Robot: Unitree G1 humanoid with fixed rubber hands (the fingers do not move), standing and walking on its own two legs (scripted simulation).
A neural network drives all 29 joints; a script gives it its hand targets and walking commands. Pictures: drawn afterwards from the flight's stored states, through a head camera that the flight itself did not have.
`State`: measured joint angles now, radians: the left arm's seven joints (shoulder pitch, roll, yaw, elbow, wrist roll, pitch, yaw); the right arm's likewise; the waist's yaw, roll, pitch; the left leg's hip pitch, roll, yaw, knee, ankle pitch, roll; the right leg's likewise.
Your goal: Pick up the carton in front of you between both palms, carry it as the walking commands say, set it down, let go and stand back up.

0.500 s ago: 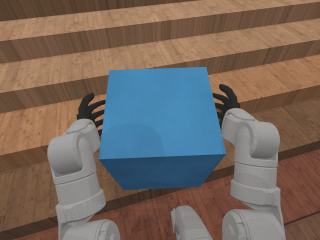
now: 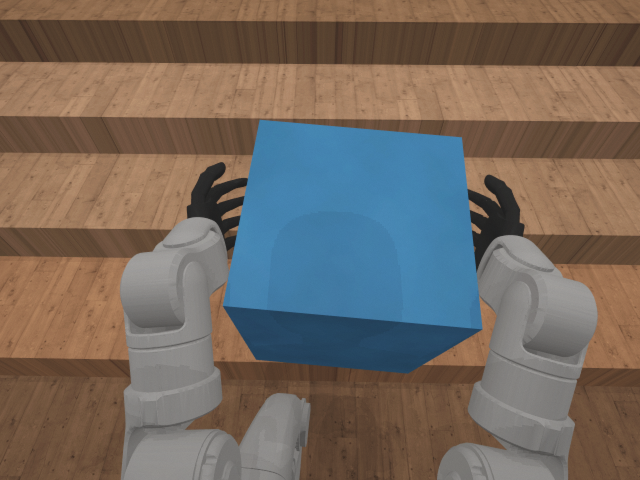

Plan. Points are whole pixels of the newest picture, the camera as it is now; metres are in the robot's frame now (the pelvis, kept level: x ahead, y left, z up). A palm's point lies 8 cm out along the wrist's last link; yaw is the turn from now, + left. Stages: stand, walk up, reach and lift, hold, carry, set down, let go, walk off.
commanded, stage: carry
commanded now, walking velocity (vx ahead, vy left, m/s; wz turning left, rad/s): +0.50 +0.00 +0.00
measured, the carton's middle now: (344, 264) +0.37 +0.03 +0.08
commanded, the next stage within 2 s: none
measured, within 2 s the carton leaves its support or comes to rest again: neither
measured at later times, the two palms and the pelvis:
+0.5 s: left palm out of the picture +0.67 +0.15 +0.30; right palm out of the picture +0.64 -0.15 +0.31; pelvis +0.31 +0.03 +0.14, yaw -1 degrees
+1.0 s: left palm out of the picture +0.95 +0.13 +0.42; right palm out of the picture +0.96 -0.17 +0.42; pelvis +0.61 -0.04 +0.27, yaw +0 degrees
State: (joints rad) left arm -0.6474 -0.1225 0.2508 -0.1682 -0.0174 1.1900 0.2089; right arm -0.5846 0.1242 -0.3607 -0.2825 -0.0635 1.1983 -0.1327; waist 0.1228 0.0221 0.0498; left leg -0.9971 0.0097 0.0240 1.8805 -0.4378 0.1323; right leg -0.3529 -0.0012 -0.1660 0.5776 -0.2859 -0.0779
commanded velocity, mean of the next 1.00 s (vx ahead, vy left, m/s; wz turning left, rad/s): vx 0.50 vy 0.00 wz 0.00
